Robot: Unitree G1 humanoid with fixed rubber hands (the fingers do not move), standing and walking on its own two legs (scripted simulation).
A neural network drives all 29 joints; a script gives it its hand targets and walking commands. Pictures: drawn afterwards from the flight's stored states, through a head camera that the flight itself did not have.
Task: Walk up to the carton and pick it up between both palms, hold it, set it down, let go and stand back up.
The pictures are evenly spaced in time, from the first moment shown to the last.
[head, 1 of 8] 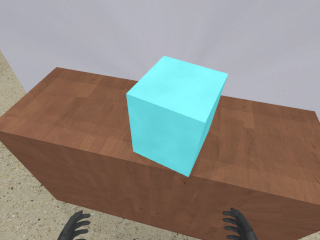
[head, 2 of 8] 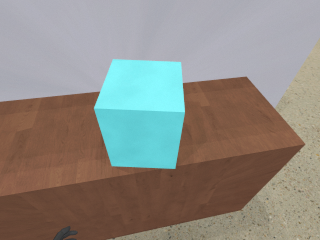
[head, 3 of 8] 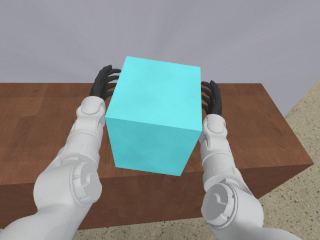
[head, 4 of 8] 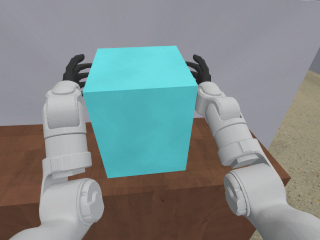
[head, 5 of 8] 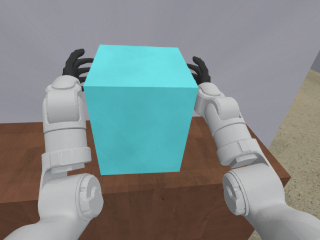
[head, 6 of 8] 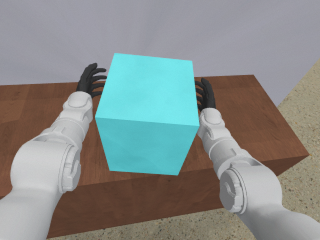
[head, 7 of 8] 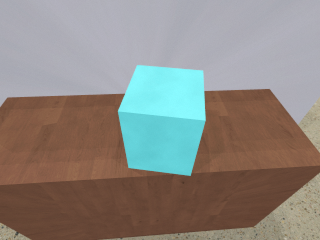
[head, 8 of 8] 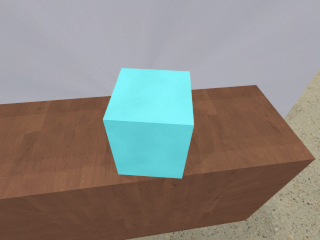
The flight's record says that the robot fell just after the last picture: no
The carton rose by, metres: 0.20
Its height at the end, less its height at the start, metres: +0.00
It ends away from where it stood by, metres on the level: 0.01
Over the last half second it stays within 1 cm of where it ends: yes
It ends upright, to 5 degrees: yes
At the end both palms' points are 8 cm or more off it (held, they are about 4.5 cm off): yes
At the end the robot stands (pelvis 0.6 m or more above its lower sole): yes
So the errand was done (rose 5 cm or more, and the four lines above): yes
